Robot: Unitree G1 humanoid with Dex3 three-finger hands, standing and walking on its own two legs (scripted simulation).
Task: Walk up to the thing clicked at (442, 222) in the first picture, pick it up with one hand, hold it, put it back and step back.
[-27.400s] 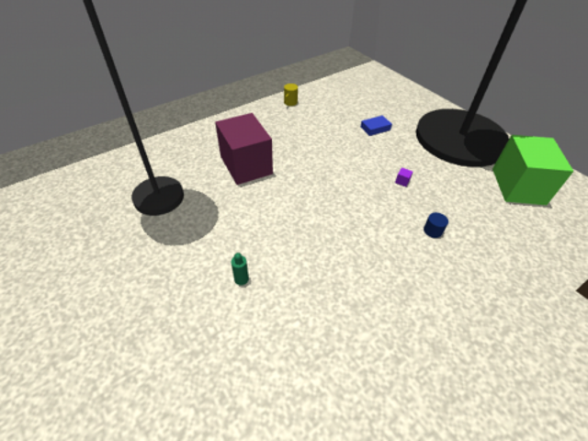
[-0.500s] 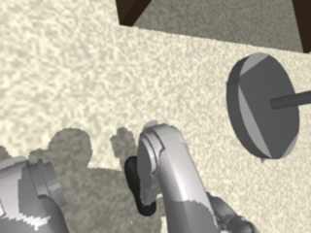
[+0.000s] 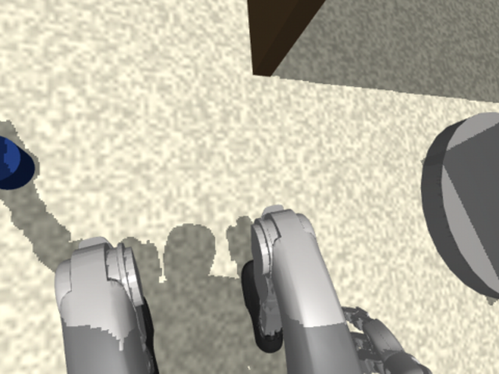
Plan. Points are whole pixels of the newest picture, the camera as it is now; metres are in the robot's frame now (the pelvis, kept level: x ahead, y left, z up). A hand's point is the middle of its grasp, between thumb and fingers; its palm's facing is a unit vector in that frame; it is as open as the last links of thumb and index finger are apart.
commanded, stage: withdraw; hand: left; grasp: from above
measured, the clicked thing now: (1, 163) +0.47 +0.36 -0.31
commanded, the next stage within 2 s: home in 0.38 s
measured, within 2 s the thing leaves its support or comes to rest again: neither
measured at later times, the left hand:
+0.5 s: hand out of the picture +0.47 +0.39 -0.15, palm faces -0.37 -0.04 -0.93, open 14.1 cm
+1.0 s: hand out of the picture +0.36 +0.34 +0.01, palm faces -0.26 -0.58 -0.77, open 8.9 cm
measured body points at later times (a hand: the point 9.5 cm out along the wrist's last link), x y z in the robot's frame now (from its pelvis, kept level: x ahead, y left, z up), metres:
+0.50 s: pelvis -0.01 +0.00 -0.03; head +0.23 +0.10 +0.34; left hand +0.49 +0.39 -0.10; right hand +0.06 -0.27 -0.12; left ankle +0.08 +0.12 -0.32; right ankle +0.11 -0.15 -0.32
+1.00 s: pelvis +0.00 +0.00 +0.11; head +0.19 +0.07 +0.51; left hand +0.37 +0.37 +0.05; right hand +0.16 -0.26 +0.00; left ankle +0.08 +0.12 -0.32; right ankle +0.11 -0.15 -0.32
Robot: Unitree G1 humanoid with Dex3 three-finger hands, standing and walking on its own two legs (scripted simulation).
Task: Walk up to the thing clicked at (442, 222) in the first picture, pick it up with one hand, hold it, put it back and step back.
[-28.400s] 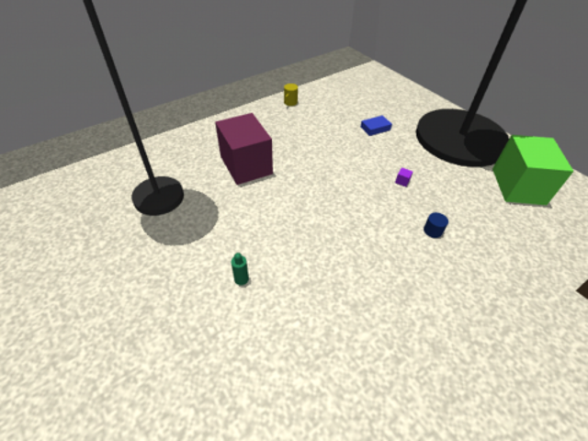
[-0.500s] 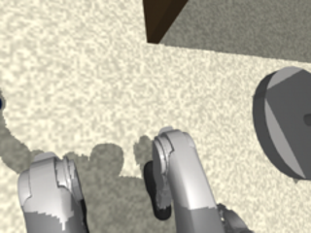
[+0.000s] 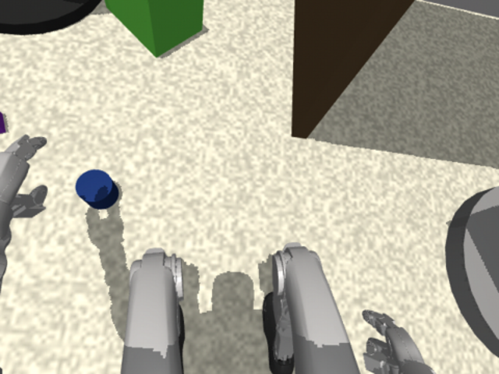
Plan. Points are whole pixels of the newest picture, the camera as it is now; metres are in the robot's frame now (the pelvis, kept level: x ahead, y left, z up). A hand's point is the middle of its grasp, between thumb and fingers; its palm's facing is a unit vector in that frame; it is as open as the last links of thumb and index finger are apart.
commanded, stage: home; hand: left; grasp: from above
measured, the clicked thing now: (98, 190) +0.50 +0.33 -0.42
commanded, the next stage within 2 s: none
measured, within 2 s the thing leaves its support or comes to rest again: neither
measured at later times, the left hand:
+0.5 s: hand (33, 278) +0.26 +0.21 +0.11, palm faces +0.10 -0.94 -0.32, open 7.4 cm
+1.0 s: hand out of the picture +0.21 +0.18 +0.21, palm faces +0.17 -0.96 -0.21, open 7.4 cm
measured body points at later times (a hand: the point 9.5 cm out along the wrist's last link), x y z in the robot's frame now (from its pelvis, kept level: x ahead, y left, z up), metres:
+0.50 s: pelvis +0.04 -0.02 +0.19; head +0.13 +0.00 +0.63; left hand +0.25 +0.26 +0.13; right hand +0.23 -0.24 +0.10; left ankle +0.08 +0.12 -0.43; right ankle +0.10 -0.16 -0.43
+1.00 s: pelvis +0.07 -0.02 +0.25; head +0.09 -0.02 +0.70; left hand +0.20 +0.23 +0.22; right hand +0.27 -0.24 +0.20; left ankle +0.08 +0.12 -0.43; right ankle +0.10 -0.16 -0.43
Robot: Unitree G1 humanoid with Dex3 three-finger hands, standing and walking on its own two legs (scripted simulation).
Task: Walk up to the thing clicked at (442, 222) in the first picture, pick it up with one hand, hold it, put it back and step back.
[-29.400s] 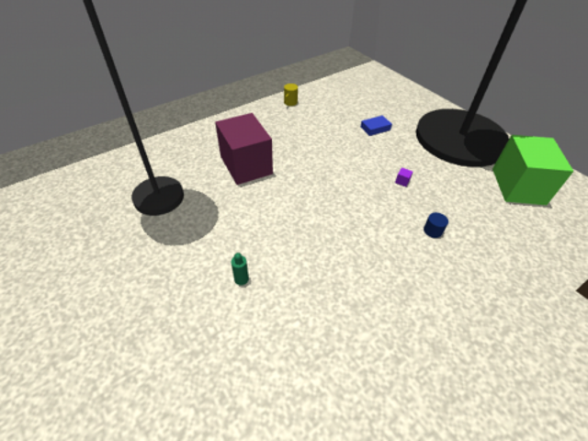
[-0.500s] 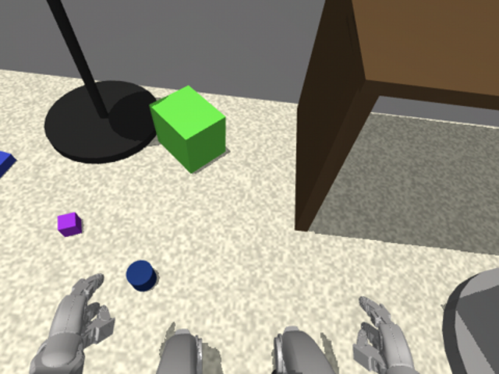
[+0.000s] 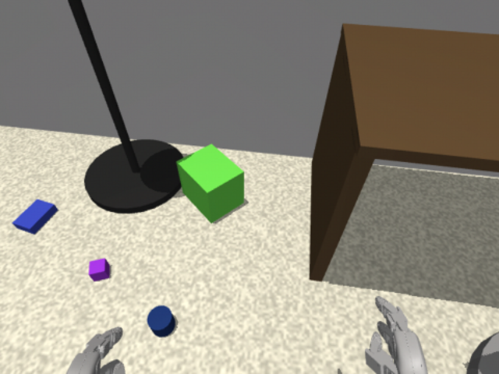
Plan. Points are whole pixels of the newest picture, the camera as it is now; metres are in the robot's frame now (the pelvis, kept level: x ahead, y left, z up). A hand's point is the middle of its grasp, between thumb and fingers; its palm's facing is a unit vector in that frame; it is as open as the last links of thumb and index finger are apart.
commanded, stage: home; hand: left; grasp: from above
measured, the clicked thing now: (161, 321) +0.46 +0.29 -0.68
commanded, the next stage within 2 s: stand in 1.82 s
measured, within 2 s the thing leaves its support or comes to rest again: neither
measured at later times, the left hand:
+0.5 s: hand out of the picture +0.17 +0.18 -0.05, palm faces +0.04 -0.98 -0.21, open 7.4 cm
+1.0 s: hand (130, 370) +0.17 +0.18 -0.05, palm faces +0.04 -0.98 -0.21, open 7.4 cm
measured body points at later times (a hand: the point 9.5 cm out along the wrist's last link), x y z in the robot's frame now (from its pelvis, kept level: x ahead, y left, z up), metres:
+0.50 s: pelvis +0.01 +0.00 +0.00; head +0.02 +0.01 +0.45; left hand +0.17 +0.23 -0.03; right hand +0.16 -0.24 -0.07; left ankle +0.02 +0.14 -0.68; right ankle +0.00 -0.14 -0.68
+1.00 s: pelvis +0.01 +0.00 +0.00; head +0.03 +0.00 +0.45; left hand +0.17 +0.23 -0.03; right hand +0.18 -0.24 -0.06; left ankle +0.02 +0.14 -0.68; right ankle +0.00 -0.14 -0.68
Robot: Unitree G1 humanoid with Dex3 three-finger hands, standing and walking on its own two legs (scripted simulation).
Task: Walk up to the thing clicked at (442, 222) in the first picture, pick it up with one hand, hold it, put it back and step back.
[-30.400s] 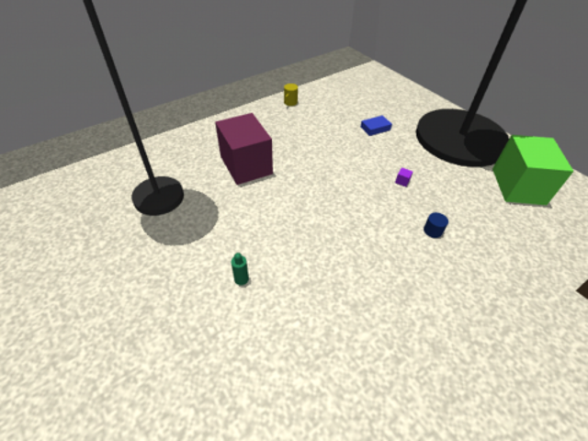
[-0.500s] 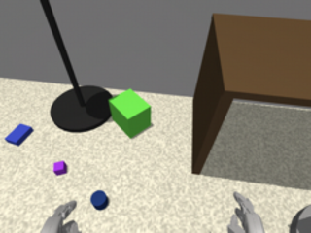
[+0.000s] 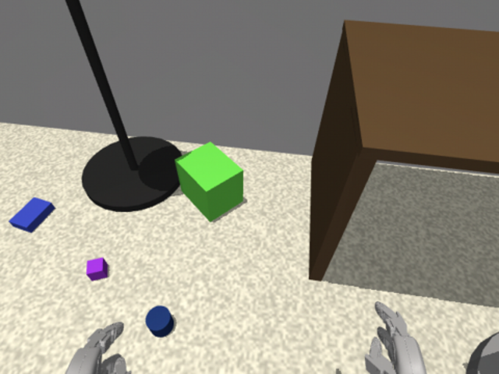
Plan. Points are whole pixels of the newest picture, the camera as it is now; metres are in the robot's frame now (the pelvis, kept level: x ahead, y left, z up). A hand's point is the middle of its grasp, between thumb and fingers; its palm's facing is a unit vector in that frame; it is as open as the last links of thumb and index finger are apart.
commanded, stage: home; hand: left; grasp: from above
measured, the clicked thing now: (160, 321) +0.45 +0.29 -0.68
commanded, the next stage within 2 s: stand in 0.82 s
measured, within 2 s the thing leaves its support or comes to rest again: neither
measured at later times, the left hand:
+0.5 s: hand out of the picture +0.16 +0.18 -0.05, palm faces +0.04 -0.98 -0.21, open 7.4 cm
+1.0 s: hand out of the picture +0.16 +0.20 -0.07, palm faces +0.01 -0.96 -0.29, open 7.4 cm
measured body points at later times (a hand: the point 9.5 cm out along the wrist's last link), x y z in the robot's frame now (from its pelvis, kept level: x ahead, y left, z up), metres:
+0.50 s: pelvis +0.00 +0.00 +0.00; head +0.01 +0.00 +0.45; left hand +0.15 +0.23 -0.03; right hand +0.16 -0.24 -0.07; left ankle +0.01 +0.14 -0.68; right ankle -0.01 -0.14 -0.68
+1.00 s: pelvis -0.02 +0.00 +0.01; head +0.01 +0.01 +0.46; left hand +0.15 +0.25 -0.05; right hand +0.14 -0.24 -0.08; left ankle +0.01 +0.14 -0.68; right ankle -0.01 -0.14 -0.68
